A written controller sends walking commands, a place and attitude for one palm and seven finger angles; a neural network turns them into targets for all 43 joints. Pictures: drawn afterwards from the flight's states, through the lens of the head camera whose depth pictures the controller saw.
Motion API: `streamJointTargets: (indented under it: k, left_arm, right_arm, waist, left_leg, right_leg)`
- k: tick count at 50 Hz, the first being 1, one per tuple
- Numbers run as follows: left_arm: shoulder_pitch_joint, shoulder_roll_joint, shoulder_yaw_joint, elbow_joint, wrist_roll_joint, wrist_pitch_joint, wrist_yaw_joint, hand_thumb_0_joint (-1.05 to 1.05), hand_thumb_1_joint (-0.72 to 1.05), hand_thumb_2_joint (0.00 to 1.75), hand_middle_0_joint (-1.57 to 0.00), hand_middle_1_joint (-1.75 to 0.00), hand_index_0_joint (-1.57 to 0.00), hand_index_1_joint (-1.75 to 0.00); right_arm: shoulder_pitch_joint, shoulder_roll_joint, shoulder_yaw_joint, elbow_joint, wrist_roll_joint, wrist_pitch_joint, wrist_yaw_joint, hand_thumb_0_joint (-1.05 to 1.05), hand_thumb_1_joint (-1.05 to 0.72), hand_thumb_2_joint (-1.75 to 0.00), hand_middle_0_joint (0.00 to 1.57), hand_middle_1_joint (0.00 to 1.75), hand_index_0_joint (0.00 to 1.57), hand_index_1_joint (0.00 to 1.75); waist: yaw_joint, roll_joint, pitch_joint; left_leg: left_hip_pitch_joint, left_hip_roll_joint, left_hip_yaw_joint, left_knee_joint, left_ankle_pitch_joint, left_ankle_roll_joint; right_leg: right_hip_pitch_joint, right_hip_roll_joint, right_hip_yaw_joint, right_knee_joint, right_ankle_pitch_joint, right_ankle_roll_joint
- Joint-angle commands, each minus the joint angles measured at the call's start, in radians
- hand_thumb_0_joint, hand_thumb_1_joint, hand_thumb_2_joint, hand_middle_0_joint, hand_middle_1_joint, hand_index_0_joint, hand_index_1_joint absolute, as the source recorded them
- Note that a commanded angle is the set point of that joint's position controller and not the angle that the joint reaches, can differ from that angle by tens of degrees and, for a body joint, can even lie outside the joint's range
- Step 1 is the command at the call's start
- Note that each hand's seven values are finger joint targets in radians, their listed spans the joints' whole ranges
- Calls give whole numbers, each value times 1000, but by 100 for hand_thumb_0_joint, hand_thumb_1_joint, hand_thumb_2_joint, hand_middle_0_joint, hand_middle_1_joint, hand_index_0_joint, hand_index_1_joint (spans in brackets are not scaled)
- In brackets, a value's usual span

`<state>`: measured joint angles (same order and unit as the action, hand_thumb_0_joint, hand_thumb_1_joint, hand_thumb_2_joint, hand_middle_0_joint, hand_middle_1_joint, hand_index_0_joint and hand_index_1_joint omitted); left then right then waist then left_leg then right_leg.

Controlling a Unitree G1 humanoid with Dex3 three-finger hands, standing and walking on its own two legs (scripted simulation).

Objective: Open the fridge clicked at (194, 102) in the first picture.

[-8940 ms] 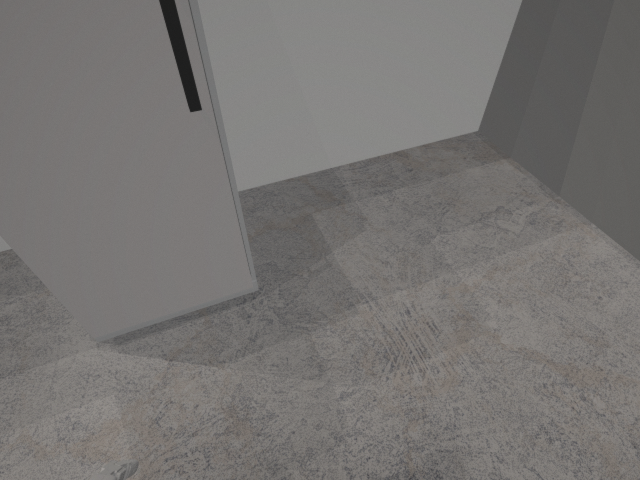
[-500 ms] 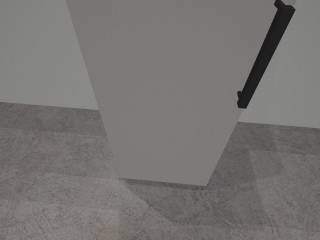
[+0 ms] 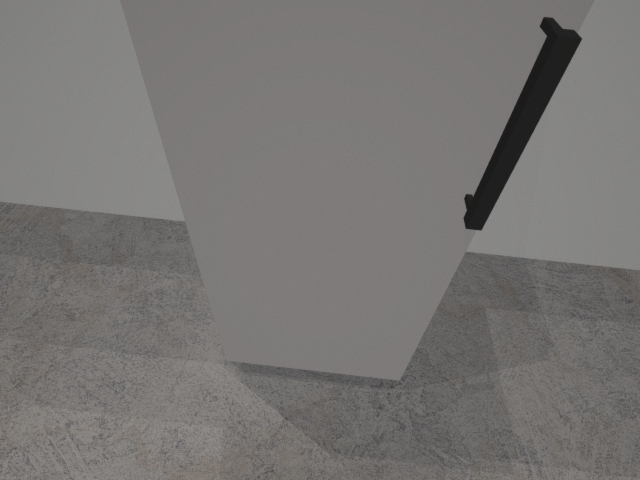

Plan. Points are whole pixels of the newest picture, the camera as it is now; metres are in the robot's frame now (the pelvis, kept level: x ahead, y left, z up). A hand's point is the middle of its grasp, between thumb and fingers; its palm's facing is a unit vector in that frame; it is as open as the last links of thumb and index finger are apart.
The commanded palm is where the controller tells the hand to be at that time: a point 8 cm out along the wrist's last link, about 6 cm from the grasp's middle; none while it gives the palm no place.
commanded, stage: look again from close up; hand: right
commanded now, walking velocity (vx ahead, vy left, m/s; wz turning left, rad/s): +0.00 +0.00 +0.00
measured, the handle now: (505, 138) +0.51 -0.21 +0.20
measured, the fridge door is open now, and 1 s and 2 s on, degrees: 0 0 0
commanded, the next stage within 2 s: raise the hand to about handle height in 0.66 s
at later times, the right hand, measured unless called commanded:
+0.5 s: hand out of the picture +0.01 -0.16 -0.17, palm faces +0.03 +0.98 -0.18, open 7.3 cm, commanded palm none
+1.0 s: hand (472, 392) +0.24 -0.17 +0.01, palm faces +0.18 +0.98 -0.09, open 7.7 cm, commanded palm +0.13 -0.22 -0.03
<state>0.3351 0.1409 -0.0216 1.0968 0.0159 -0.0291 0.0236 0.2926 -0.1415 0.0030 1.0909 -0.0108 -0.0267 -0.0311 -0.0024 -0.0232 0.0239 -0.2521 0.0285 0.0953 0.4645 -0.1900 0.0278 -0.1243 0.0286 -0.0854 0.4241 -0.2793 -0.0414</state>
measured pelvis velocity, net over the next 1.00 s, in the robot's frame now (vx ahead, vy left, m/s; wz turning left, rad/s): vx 0.00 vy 0.02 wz -0.01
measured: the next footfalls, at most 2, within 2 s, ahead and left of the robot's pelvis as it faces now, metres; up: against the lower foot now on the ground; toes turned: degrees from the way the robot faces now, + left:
none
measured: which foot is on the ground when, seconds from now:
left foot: down 0.00-1.00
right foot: down 0.00-1.00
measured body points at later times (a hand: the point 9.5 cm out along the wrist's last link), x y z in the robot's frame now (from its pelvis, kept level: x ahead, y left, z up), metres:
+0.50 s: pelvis +0.02 +0.01 +0.00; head +0.02 +0.01 +0.45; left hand +0.01 +0.22 -0.16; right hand +0.01 -0.21 -0.16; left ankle +0.04 +0.10 -0.74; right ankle -0.03 -0.09 -0.74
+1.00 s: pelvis +0.00 +0.02 -0.01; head +0.01 +0.02 +0.44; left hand +0.13 +0.28 -0.10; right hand +0.22 -0.22 +0.02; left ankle +0.04 +0.10 -0.74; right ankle -0.03 -0.09 -0.74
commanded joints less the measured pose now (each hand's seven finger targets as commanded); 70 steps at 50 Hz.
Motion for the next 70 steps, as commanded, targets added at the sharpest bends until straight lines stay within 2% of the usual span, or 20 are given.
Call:
streamJointTargets:
  k: [1, 37, 38, 39, 40, 41, 42, 43, 44, 46, 48, 50, 52, 54, 56, 58, 63, 66, 68, 70]
  left_arm:
    - [61, 88, 17, -16, 0, -14, 7, 0, 90, 90, -20, -30, -20, -30]
    - [45, 83, 18, 30, -3, -11, 16, 0, 90, 90, -20, -30, -20, -30]
    - [-20, 167, 37, -77, -3, 6, 4, 0, 90, 90, -20, -30, -20, -30]
    - [-104, 285, 24, -429, -58, -151, 55, 0, 90, 90, -20, -30, -20, -30]
    - [-111, 228, 4, -423, -59, -241, 82, 0, 90, 90, -20, -30, -20, -30]
    - [-137, 218, 3, -319, -51, -261, 80, 0, 90, 90, -20, -30, -20, -30]
    - [-130, 212, 20, -356, -74, -274, 69, 0, 90, 90, -20, -30, -20, -30]
    - [-129, 220, 23, -396, -84, -283, 76, 0, 90, 90, -20, -30, -20, -30]
    - [-123, 251, 35, -441, -79, -316, 70, 0, 90, 90, -20, -30, -20, -30]
    - [-104, 247, 67, -475, -43, -351, 52, 0, 90, 90, -20, -30, -20, -30]
    - [-122, 234, 90, -524, -35, -352, 20, 0, 90, 90, -20, -30, -20, -30]
    - [-149, 223, 96, -544, -28, -340, -19, 0, 90, 90, -20, -30, -20, -30]
    - [-176, 238, 108, -580, -26, -330, -52, 0, 90, 90, -20, -30, -20, -30]
    - [-222, 254, 115, -664, -35, -303, -69, 0, 90, 90, -20, -30, -20, -30]
    - [-244, 251, 110, -735, -38, -275, -60, 0, 90, 90, -20, -30, -20, -30]
    - [-217, 242, 100, -759, -35, -259, -36, 0, 90, 90, -20, -30, -20, -30]
    - [-146, 237, 77, -677, -32, -311, 8, 0, 90, 90, -20, -30, -20, -30]
    - [-134, 260, 60, -633, -44, -351, 27, 0, 90, 90, -20, -30, -20, -30]
    - [-144, 269, 50, -624, -57, -358, 42, 0, 90, 90, -20, -30, -20, -30]
    - [-165, 271, 39, -631, -70, -346, 55, 0, 90, 90, -20, -30, -20, -30]
  right_arm:
    - [49, -87, -12, -23, 4, -11, -5, 0, -90, -90, 20, 30, 20, 30]
    - [58, -89, -12, -4, 3, -10, -8, 0, -90, -90, 20, 30, 20, 30]
    - [44, -222, -4, -61, -11, -14, -9, 0, -90, -90, 20, 30, 20, 30]
    - [-715, -373, -142, -1441, 191, -179, -21, 0, -88, -89, 20, 32, 20, 32]
    - [-301, -314, -102, -1327, 148, -98, -62, 0, -85, -88, 20, 33, 20, 33]
    - [-138, -148, -50, -1008, 135, -33, -89, 0, -83, -87, 21, 34, 21, 34]
    - [-26, -33, 28, -1030, 168, 14, -90, 0, -81, -86, 21, 36, 21, 36]
    - [14, -1, 31, -1042, 183, 33, -84, 0, -78, -85, 21, 37, 21, 37]
    - [-73, -71, -7, -1177, 195, -20, -78, 0, -76, -84, 21, 39, 21, 39]
    - [7, -132, -84, -1207, 167, -99, -59, 0, -71, -82, 21, 42, 21, 42]
    - [274, -98, -143, -1052, 198, -174, 11, 0, -67, -80, 22, 45, 22, 45]
    - [412, -49, -168, -998, 262, -304, 121, 0, -62, -78, 22, 48, 22, 48]
    - [394, -94, -223, -1012, 304, -447, 248, 0, -57, -76, 22, 51, 22, 51]
    - [441, -192, -282, -1096, 275, -430, 293, 0, -53, -74, 23, 54, 23, 54]
    - [339, -238, -293, -1264, 267, -347, 279, 0, -48, -72, 23, 57, 23, 57]
    - [172, -266, -318, -1432, 283, -316, 226, 0, -43, -70, 23, 60, 23, 60]
    - [-129, -204, -215, -1669, 299, -480, 160, 0, -32, -65, 24, 68, 24, 68]
    - [-129, -226, -162, -1579, 293, -493, 232, 0, -25, -62, 25, 72, 25, 72]
    - [-123, -257, -168, -1497, 282, -410, 283, 0, -20, -60, 25, 75, 25, 75]
    - [-78, -319, -228, -1408, 274, -276, 316, 0, -15, -58, 25, 78, 25, 78]
  waist:
    - [1, 14, 51]
    - [-2, 33, 58]
    - [23, 121, 120]
    - [111, -91, -396]
    - [12, -206, -401]
    - [16, -130, -200]
    - [31, -62, -75]
    - [50, 30, 24]
    - [62, 91, 13]
    - [42, 173, -80]
    - [-34, 233, -91]
    - [-60, 265, -78]
    - [-58, 193, -109]
    - [-108, 17, -172]
    - [-95, -38, -229]
    - [-37, -16, -246]
    - [65, -67, -265]
    - [83, -53, -233]
    - [82, -62, -212]
    - [46, -37, -178]
  left_leg:
    - [90, 94, -133, -71, 61, 26]
    - [119, 98, -142, -95, 129, 31]
    - [54, 52, -122, -45, 162, 14]
    - [121, -22, -120, -27, 169, -11]
    - [143, -13, -83, 21, 54, 15]
    - [57, -10, -61, 6, 24, 13]
    - [30, -2, -42, -17, -6, 10]
    - [-21, -2, -29, -21, -43, 0]
    - [-39, 8, -39, -23, -89, -8]
    - [-62, 6, -41, 20, -98, -11]
    - [-45, 17, -68, 84, -48, -9]
    - [-98, 36, -95, 188, 9, -15]
    - [-143, 43, -129, 291, 65, -3]
    - [-109, 44, -156, 314, 54, 17]
    - [-108, 26, -142, 297, -15, 14]
    - [-155, 13, -150, 272, -111, -9]
    - [-287, -24, -100, 311, -107, -10]
    - [-286, -24, -101, 285, -166, -10]
    - [-262, -22, -103, 242, -210, -11]
    - [-206, -6, -110, 183, -277, -15]
  right_leg:
    - [-124, -126, 128, -127, 83, 2]
    - [-78, -136, 110, -126, 127, 9]
    - [-72, -96, 135, -93, 227, 20]
    - [56, -26, 48, -24, 295, -2]
    - [107, -42, 20, -69, 319, 23]
    - [-6, -57, 11, -76, 243, 31]
    - [-94, -67, 73, -81, 156, 23]
    - [-162, -65, 96, -67, 81, 16]
    - [-167, -54, 113, -21, 38, 2]
    - [-217, -33, 110, 66, 84, -2]
    - [-325, -28, 105, 138, 108, 18]
    - [-466, -19, 93, 248, 53, 46]
    - [-569, -2, 80, 355, 23, 57]
    - [-586, 17, 38, 371, 29, 47]
    - [-552, 26, 23, 361, 25, 29]
    - [-542, 15, 43, 381, -12, 18]
    - [-432, -26, 123, 436, -8, 11]
    - [-429, -38, 147, 411, -67, 11]
    - [-422, -34, 149, 374, -107, 8]
    - [-436, -31, 149, 319, -144, 12]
